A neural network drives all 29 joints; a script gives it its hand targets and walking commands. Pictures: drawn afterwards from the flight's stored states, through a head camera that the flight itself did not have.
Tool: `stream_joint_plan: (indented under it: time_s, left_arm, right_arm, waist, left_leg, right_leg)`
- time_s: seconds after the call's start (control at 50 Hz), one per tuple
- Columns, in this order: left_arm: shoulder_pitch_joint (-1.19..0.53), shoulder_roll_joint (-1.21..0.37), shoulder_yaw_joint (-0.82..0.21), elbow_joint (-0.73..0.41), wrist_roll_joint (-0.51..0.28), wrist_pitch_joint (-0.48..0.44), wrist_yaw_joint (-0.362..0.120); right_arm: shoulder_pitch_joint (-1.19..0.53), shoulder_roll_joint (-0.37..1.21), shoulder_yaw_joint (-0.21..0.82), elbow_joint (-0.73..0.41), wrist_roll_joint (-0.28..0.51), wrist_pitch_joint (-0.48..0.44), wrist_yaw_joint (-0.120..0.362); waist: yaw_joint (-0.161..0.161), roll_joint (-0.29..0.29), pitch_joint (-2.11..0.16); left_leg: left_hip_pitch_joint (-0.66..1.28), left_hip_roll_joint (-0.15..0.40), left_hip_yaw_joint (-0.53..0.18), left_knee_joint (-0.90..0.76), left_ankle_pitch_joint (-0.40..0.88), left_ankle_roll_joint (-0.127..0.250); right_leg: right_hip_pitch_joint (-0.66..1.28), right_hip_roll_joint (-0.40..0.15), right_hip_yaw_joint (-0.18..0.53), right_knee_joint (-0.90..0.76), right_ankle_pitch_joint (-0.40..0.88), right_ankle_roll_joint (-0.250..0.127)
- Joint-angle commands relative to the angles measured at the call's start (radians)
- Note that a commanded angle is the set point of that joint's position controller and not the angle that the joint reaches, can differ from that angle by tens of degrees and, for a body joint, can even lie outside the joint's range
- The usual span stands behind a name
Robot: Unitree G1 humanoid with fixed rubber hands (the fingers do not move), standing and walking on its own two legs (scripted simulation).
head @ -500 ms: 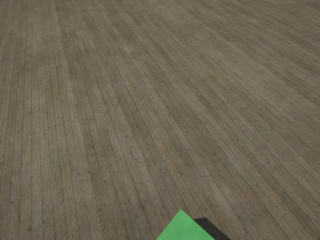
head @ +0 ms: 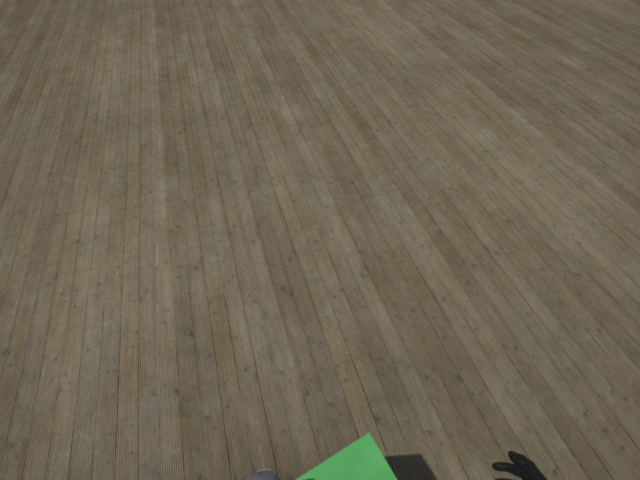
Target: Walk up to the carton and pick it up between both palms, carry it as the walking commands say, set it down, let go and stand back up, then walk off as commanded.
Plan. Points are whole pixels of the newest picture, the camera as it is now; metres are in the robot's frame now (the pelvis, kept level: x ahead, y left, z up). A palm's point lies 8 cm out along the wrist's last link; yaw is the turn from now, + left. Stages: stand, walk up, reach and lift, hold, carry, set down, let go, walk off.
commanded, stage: walk off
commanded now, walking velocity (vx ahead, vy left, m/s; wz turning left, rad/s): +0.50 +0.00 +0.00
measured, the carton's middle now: out of the picture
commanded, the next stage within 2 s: none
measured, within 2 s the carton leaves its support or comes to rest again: neither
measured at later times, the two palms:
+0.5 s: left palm (235, 316) +0.40 +0.20 -0.11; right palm out of the picture +0.04 -0.21 -0.11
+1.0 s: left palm (204, 377) +0.30 +0.24 -0.14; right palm (473, 256) +0.55 -0.23 -0.12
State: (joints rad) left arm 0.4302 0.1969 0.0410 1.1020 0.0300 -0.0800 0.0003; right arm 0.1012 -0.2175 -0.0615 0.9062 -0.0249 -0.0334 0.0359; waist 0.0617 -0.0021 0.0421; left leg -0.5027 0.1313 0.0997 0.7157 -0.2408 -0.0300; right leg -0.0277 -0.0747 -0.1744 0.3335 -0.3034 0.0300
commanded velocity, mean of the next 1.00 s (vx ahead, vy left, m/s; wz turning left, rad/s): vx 0.50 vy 0.00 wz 0.00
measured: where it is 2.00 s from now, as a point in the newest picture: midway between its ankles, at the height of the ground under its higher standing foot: (365, 346)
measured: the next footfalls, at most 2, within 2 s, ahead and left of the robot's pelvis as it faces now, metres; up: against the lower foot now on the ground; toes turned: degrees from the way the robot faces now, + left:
left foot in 0.08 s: +0.17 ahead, +0.14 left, +0.00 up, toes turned +8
right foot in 0.54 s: +0.26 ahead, -0.15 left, +0.00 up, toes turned -11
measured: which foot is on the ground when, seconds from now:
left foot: up 0.00-0.06, down 0.08-0.56, up 0.58-0.90, down 0.92-1.00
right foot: down 0.00-0.10, up 0.12-0.52, down 0.54-0.94, up 0.96-1.00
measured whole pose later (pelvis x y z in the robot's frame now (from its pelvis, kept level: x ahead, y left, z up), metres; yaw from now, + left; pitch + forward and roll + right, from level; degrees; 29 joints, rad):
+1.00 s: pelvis +0.40 +0.01 -0.01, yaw -3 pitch +1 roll -1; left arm 0.46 0.18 0.04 1.11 0.01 -0.06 0.00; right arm 0.06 -0.21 -0.06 0.91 -0.04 -0.07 0.02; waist 0.08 0.00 0.06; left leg -0.36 0.09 0.17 0.58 -0.22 0.04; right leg -0.19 -0.12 -0.07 0.97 -0.48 0.02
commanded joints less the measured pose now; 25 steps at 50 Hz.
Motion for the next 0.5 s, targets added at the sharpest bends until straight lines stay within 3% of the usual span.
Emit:
stream_joint_plan:
  time_s: [0.0, 0.02, 0.06, 0.08, 0.1, 0.12, 0.14, 0.16, 0.18, 0.2, 0.24, 0.28, 0.3, 0.34, 0.42, 0.46, 0.48]
  left_arm:
    - [0.019, 0.148, 0.025, -0.031, -0.002, -0.008, 0.000]
    - [0.007, 0.151, 0.027, -0.032, -0.006, -0.005, 0.001]
    - [-0.005, 0.133, 0.024, -0.039, -0.018, -0.003, 0.004]
    - [-0.015, 0.073, 0.007, -0.079, -0.022, -0.003, 0.002]
    - [-0.029, 0.049, 0.006, -0.123, -0.025, 0.002, 0.005]
    - [-0.099, 0.103, 0.023, -0.126, -0.006, 0.011, 0.005]
    - [-0.117, 0.071, 0.019, -0.134, -0.015, 0.007, -0.002]
    - [-0.114, 0.081, 0.032, -0.113, -0.015, 0.005, -0.005]
    - [-0.088, 0.060, 0.035, -0.104, -0.007, 0.011, -0.009]
    - [-0.059, 0.044, 0.035, -0.096, 0.003, 0.022, -0.014]
    - [-0.070, 0.019, 0.038, -0.103, 0.005, 0.043, -0.024]
    - [-0.148, 0.004, 0.034, -0.131, 0.003, 0.059, -0.031]
    - [-0.218, 0.010, 0.036, -0.141, 0.004, 0.061, -0.032]
    - [-0.281, -0.012, 0.026, -0.169, 0.003, 0.067, -0.038]
    - [-0.429, 0.005, 0.009, -0.219, -0.009, 0.062, -0.032]
    - [-0.416, 0.008, 0.005, -0.217, -0.005, 0.051, -0.027]
    - [-0.396, 0.022, 0.007, -0.204, -0.003, 0.043, -0.025]
  right_arm:
    - [-0.023, 0.009, 0.007, -0.048, -0.001, -0.008, 0.001]
    - [0.006, -0.006, 0.002, -0.043, -0.005, -0.013, -0.004]
    - [0.237, -0.091, -0.028, 0.034, -0.023, -0.030, -0.021]
    - [0.403, -0.189, -0.055, 0.062, -0.037, -0.038, -0.035]
    - [0.492, -0.316, -0.080, 0.087, -0.026, -0.030, -0.039]
    - [0.415, -0.265, -0.065, 0.086, -0.004, -0.025, -0.039]
    - [0.314, -0.200, -0.046, 0.065, -0.007, -0.033, -0.034]
    - [0.260, -0.119, -0.017, 0.060, -0.011, -0.045, -0.027]
    - [0.242, -0.114, -0.014, 0.069, -0.014, -0.055, -0.030]
    - [0.249, -0.093, -0.005, 0.081, -0.010, -0.061, -0.034]
    - [0.299, -0.079, 0.004, 0.114, 0.000, -0.075, -0.038]
    - [0.320, -0.068, 0.010, 0.130, 0.004, -0.082, -0.044]
    - [0.377, -0.028, 0.025, 0.149, 0.001, -0.081, -0.046]
    - [0.381, -0.088, 0.013, 0.155, -0.005, -0.083, -0.052]
    - [0.400, -0.104, 0.010, 0.161, -0.012, -0.071, -0.045]
    - [0.430, -0.105, 0.006, 0.175, -0.009, -0.057, -0.041]
    - [0.441, -0.091, 0.007, 0.179, -0.002, -0.048, -0.042]
  waist:
    - [-0.021, -0.151, 0.053]
    - [-0.049, -0.147, 0.036]
    - [-0.159, -0.045, -0.091]
    - [-0.233, 0.123, -0.222]
    - [-0.249, 0.309, -0.272]
    - [-0.226, 0.157, -0.166]
    - [-0.176, 0.137, -0.063]
    - [-0.131, 0.045, -0.011]
    - [-0.103, 0.091, -0.028]
    - [-0.077, 0.099, -0.051]
    - [-0.063, 0.127, -0.070]
    - [-0.062, 0.147, -0.037]
    - [-0.093, 0.097, -0.023]
    - [-0.090, 0.161, -0.014]
    - [-0.118, 0.198, 0.022]
    - [-0.113, 0.221, 0.013]
    - [-0.101, 0.173, 0.003]
  left_leg:
    - [0.115, -0.074, 0.078, -0.120, 0.014, 0.004]
    - [0.199, -0.081, 0.075, -0.168, 0.035, 0.014]
    - [0.552, -0.085, 0.059, -0.245, 0.058, 0.050]
    - [0.779, 0.170, -0.225, -0.284, -0.060, 0.118]
    - [0.828, 0.385, -0.568, -0.461, -0.098, 0.209]
    - [0.714, 0.353, -0.534, -0.470, -0.109, 0.219]
    - [0.605, 0.314, -0.442, -0.475, -0.063, 0.210]
    - [0.539, 0.216, -0.311, -0.468, 0.168, 0.123]
    - [0.523, 0.188, -0.249, -0.439, 0.305, 0.116]
    - [0.519, 0.158, -0.193, -0.430, 0.387, 0.102]
    - [0.514, 0.130, -0.141, -0.430, 0.450, 0.100]
    - [0.458, 0.127, -0.126, -0.470, 0.379, 0.108]
    - [0.476, 0.103, -0.131, -0.466, 0.434, 0.092]
    - [0.473, 0.117, -0.112, -0.480, 0.353, 0.105]
    - [0.414, 0.130, -0.091, -0.497, 0.249, 0.137]
    - [0.400, 0.157, -0.102, -0.449, 0.255, 0.142]
    - [0.367, 0.142, -0.081, -0.397, 0.247, 0.128]
  right_leg:
    - [-0.089, -0.190, 0.141, -0.109, 0.321, -0.139]
    - [-0.103, -0.194, 0.134, -0.057, 0.369, -0.127]
    - [-0.196, -0.133, 0.057, 0.237, 0.464, -0.090]
    - [-0.407, -0.074, 0.005, 0.546, 0.163, -0.041]
    - [-0.611, 0.037, 0.049, 0.799, -0.283, -0.028]
    - [-0.674, -0.031, 0.166, 0.914, -0.248, -0.045]
    - [-0.699, -0.067, 0.170, 0.939, -0.156, -0.053]
    - [-0.649, -0.067, 0.171, 0.895, -0.082, -0.053]
    - [-0.614, -0.064, 0.157, 0.858, -0.035, -0.050]
    - [-0.578, -0.067, 0.158, 0.845, -0.010, -0.041]
    - [-0.550, -0.049, 0.130, 0.816, 0.021, -0.019]
    - [-0.549, -0.042, 0.111, 0.722, 0.033, -0.001]
    - [-0.558, -0.021, 0.090, 0.708, 0.020, 0.004]
    - [-0.537, -0.011, 0.086, 0.559, 0.050, 0.013]
    - [-0.417, 0.017, 0.032, 0.300, -0.032, 0.027]
    - [-0.332, 0.033, 0.002, 0.205, -0.025, 0.013]
    - [-0.241, 0.049, -0.021, 0.137, 0.037, 0.004]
